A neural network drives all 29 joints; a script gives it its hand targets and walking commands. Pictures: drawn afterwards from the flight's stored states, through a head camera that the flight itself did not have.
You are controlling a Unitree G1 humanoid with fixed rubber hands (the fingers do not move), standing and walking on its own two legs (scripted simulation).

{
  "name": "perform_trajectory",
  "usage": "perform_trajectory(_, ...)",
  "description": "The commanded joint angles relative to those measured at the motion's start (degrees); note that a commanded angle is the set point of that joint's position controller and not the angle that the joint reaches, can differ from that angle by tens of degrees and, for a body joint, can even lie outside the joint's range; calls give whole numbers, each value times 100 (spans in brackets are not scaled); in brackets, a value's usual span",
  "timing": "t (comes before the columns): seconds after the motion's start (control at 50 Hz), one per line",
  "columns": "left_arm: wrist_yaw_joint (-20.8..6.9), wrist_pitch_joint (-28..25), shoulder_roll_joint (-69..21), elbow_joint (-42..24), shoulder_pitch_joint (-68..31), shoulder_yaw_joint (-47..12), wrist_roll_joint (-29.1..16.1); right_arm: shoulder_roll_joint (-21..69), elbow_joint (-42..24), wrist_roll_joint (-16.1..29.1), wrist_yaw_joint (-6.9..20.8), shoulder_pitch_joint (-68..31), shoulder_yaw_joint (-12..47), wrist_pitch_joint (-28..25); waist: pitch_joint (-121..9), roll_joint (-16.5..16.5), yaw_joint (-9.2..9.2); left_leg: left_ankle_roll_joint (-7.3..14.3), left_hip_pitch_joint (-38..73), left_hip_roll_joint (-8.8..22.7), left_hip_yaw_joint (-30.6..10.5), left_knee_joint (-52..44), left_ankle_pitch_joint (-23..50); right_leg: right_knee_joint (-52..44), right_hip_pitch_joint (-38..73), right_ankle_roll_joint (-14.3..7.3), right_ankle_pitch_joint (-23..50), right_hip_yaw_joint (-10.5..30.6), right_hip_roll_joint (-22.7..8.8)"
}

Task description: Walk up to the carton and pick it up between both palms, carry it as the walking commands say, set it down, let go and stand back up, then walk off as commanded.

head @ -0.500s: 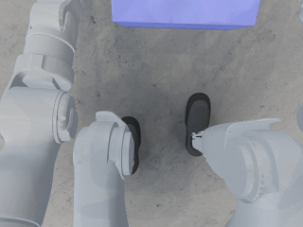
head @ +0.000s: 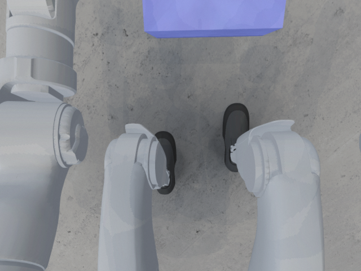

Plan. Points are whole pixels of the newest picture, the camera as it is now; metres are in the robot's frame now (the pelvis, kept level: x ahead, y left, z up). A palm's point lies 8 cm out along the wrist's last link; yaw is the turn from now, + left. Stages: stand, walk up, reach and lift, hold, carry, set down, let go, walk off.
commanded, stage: set down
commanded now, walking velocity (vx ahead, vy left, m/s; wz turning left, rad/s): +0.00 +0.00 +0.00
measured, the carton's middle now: out of the picture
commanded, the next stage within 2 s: let go in 1.00 s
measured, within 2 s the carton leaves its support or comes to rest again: neither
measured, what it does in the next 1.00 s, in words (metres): rises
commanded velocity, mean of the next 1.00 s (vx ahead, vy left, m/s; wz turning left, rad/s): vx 0.00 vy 0.00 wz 0.00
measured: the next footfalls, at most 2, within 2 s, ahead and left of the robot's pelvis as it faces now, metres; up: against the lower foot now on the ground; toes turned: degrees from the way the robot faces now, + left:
none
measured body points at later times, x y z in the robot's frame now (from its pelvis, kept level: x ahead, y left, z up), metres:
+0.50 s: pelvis +0.01 -0.01 +0.13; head +0.39 -0.04 +0.35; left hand +0.61 +0.15 +0.00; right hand +0.57 -0.30 -0.01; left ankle +0.09 +0.11 -0.39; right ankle +0.16 -0.11 -0.39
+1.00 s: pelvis +0.05 -0.02 +0.23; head +0.37 -0.06 +0.55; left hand +0.63 +0.14 +0.15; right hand +0.58 -0.31 +0.13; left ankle +0.09 +0.11 -0.39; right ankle +0.16 -0.11 -0.39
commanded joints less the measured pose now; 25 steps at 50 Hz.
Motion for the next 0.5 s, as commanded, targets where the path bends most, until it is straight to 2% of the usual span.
perform_trajectory(0.0, -18, -174, 928, -1128, -1776, 228, 10, -750, -921, -16, 61, -1591, -94, -31, -10191, -417, 47, -60, 1866, -169, -124, -1461, 1295, -355, 6211, 0, 1959, 202, 332)
perform_trajectory(0.02, -35, -84, 1137, -1222, -1692, 333, 121, -948, -964, -177, 24, -1565, -137, 8, -10293, -471, -151, -46, 1360, -176, -31, -1547, 1221, -575, 6738, -13, 2027, 328, 339)
perform_trajectory(0.04, -26, 16, 880, -756, -1449, 291, 60, -1256, -649, -344, 4, -1836, -427, 55, -9810, -361, -25, -41, 1338, -197, -20, -1743, 900, -665, 6531, -21, 1805, 259, 280)
perform_trajectory(0.06, -63, 30, 759, -1495, -1365, 164, -81, -1044, -1201, -352, 19, -1394, -453, 116, -10750, -529, -229, -54, 2042, -170, -132, -1821, 1235, -770, 7075, 35, 2091, 142, 370)
perform_trajectory(0.08, -31, 94, 871, -1340, -1259, 198, 35, -1158, -1678, -410, 3, -1582, -502, 101, -11202, -480, -345, -38, 2188, -228, -202, -1784, 1673, -733, 7083, 29, 2534, 143, 383)
perform_trajectory(0.1, -38, 105, 647, -1301, -1276, 261, 45, -1138, -1240, -457, 65, -1491, -643, 133, -10501, -393, -284, -44, 2272, -214, -311, -2024, 1620, -785, 6265, 53, 2026, -106, 424)
perform_trajectory(0.12, -10, 151, 1016, -1650, -1647, 406, 168, -1166, -1729, -409, 38, -1622, -505, 274, -11169, -204, -35, -112, 2798, -268, -82, -2064, 1475, -1044, 6593, 58, 2006, 43, 395)
perform_trajectory(0.14, -49, 218, 404, -1488, -1013, 163, -19, -957, -1438, -500, 82, -1199, -408, 322, -10644, -417, -231, -148, 2412, -211, -112, -2190, 1285, -1187, 6728, 48, 1830, -48, 371)
perform_trajectory(0.16, 14, 166, 1023, -2004, -1661, 568, 176, -773, -1419, -315, 108, -1369, -312, 368, -10909, -277, 178, -138, 2363, -230, 12, -2278, 1439, -1246, 7150, -34, 2199, 181, 453)
perform_trajectory(0.18, 37, 231, 1182, -1535, -1583, 462, 173, -1045, -1434, -197, 83, -1817, -315, 374, -10840, -151, 142, -135, 2311, -222, -30, -2359, 1279, -1214, 6994, 36, 2091, 76, 397)
perform_trajectory(0.2, -4, 255, 930, -1719, -1134, 518, 228, -680, -1357, -199, 151, -1393, -193, 379, -10321, -342, 160, -78, 2060, -206, -59, -2565, 1444, -1371, 7110, -23, 2112, 199, 417)
perform_trajectory(0.22, -7, 235, 839, -2148, -1152, 545, 145, -900, -2269, -284, 117, -1713, -238, 307, -11168, -487, 159, -112, 2386, -229, -104, -2608, 2007, -1384, 7638, 34, 2799, 183, 450)
perform_trajectory(0.24, -37, 197, 1008, -1388, -1466, 633, 107, -847, -1531, -153, 122, -1694, -188, 335, -10531, -275, 88, -80, 2208, -191, -26, -2612, 1579, -1403, 7244, -23, 2381, 193, 439)
perform_trajectory(0.26, -11, 162, 1044, -2487, -1330, 669, 168, -1008, -2066, -394, 37, -1616, -394, 340, -11895, -653, 19, -178, 2432, -311, 125, -2552, 1998, -1573, 8642, 32, 3375, 348, 488)
perform_trajectory(0.28, -81, 201, 858, -1561, -1095, 488, 31, -776, -1225, -281, 56, -1193, -337, 434, -10847, -612, -53, -78, 1742, -290, 153, -2726, 1315, -1657, 8518, -27, 2928, 336, 463)
perform_trajectory(0.3, -74, 194, 1237, -3037, -1527, 616, -94, -1011, -2458, -293, 41, -1589, -536, 451, -12237, -809, -64, -59, 2422, -281, -77, -2922, 1752, -1657, 9091, -20, 3256, 362, 442)
perform_trajectory(0.32, -89, 326, 776, -2484, -892, 322, -115, -1021, -2318, -273, 4, -1213, -400, 535, -12718, -358, -173, -121, 2519, -385, 122, -2992, 2014, -1765, 9632, -159, 3856, 472, 458)
perform_trajectory(0.34, -97, 408, 1115, -2073, -1191, 511, -121, -1376, -2543, -294, -33, -1444, -633, 581, -12671, -361, 39, -84, 2766, -342, 53, -2970, 2033, -1851, 9114, -15, 3407, 379, 483)
perform_trajectory(0.36, -179, 467, 1066, -1797, -911, 609, 99, -1304, -1862, -279, -12, -1192, -411, 631, -11458, -407, 3, -134, 2307, -244, 15, -3238, 1566, -2118, 9029, -100, 3161, 398, 345)
perform_trajectory(0.38, -171, 433, 1076, -1708, -925, 651, 41, -987, -1751, -227, 33, -1284, -250, 579, -10844, -785, 102, -69, 2160, -255, 17, -3378, 1520, -2204, 9045, -42, 2991, 361, 330)
perform_trajectory(0.4, -207, 392, 1172, -1858, -1179, 690, 6, -1086, -2030, -161, 42, -1574, -202, 495, -11038, -786, 289, -106, 2030, -190, 77, -3414, 1452, -2210, 9379, 28, 2977, 498, 397)
perform_trajectory(0.42, -248, 265, 1355, -2540, -1201, 577, 53, -874, -2631, -181, 11, -1443, -229, 487, -11786, -682, 112, -64, 2517, -205, -20, -3522, 2139, -2212, 9698, 67, 3850, 561, 385)
perform_trajectory(0.44, -275, 355, 948, -2006, -1026, 292, -354, -758, -2594, -183, 52, -1545, -335, 554, -12262, -720, -167, -35, 2899, -287, -93, -3547, 2104, -2122, 9533, 11, 3675, 309, 440)
perform_trajectory(0.46, -245, 427, 1104, -2270, -963, 565, -284, -1066, -2460, -296, 71, -1537, -567, 672, -12388, -720, 2, -6, 3238, -342, -58, -3715, 2096, -2391, 9567, -16, 3340, 371, 466)
perform_trajectory(0.48, -272, 455, 900, -1898, -1072, 287, -154, -1085, -1980, -103, 119, -1270, -419, 631, -11492, -141, -128, 4, 3540, -180, -154, -3726, 2004, -2386, 8494, -72, 2789, 171, 352)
